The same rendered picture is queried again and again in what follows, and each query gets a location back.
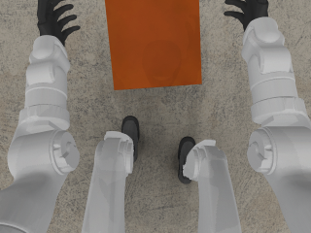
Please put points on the left robot shin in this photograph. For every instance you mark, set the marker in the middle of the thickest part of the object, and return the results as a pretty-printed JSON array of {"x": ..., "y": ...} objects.
[{"x": 112, "y": 134}]

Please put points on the robot left hand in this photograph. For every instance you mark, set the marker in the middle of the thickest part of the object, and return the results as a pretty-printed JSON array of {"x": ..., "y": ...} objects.
[{"x": 48, "y": 23}]

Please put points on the robot right upper arm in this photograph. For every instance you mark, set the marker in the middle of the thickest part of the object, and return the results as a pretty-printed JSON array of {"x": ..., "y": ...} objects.
[{"x": 283, "y": 155}]

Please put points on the left robot forearm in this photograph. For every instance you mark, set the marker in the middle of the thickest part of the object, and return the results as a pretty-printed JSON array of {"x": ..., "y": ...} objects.
[{"x": 45, "y": 105}]

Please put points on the carton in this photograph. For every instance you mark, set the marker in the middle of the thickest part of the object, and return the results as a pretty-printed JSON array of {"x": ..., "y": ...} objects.
[{"x": 154, "y": 43}]

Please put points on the robot left upper arm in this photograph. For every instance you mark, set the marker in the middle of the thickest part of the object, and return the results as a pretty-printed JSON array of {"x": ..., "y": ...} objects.
[{"x": 40, "y": 163}]

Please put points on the robot right hand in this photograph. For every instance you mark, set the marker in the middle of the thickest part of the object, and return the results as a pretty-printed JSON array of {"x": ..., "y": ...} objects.
[{"x": 252, "y": 9}]

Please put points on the robot left thigh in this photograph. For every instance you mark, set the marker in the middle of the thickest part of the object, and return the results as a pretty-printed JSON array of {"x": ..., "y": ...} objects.
[{"x": 104, "y": 211}]

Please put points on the right robot forearm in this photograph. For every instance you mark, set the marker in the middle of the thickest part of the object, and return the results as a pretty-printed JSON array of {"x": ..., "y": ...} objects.
[{"x": 271, "y": 77}]

